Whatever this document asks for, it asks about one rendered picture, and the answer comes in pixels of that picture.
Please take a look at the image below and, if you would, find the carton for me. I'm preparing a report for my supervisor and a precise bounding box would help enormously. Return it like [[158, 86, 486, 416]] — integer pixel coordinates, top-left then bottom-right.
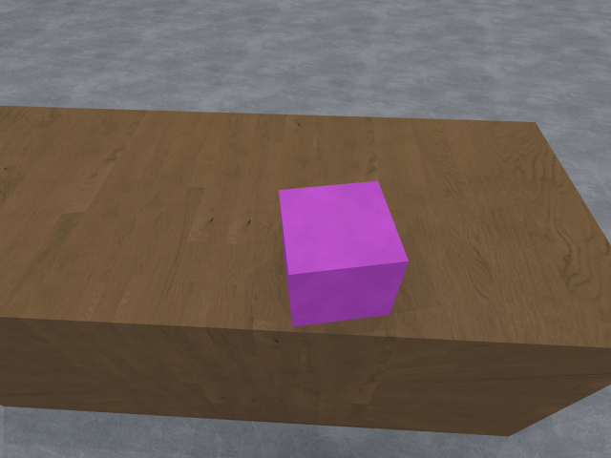
[[279, 181, 409, 327]]

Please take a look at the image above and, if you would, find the pedestal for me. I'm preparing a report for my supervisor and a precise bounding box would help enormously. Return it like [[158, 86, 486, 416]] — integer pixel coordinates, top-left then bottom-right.
[[0, 106, 611, 436]]

